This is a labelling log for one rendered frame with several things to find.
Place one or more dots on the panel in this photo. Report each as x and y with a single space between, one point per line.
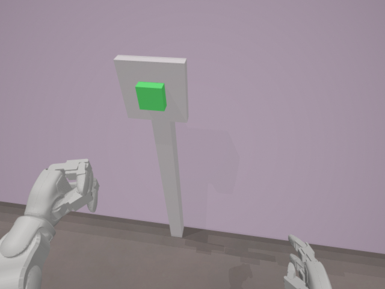
173 73

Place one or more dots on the left robot hand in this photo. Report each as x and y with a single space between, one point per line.
52 196

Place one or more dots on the left robot forearm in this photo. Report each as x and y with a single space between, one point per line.
23 252

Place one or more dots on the right robot hand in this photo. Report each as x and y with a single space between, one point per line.
311 271

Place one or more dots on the button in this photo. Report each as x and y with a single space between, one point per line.
151 96

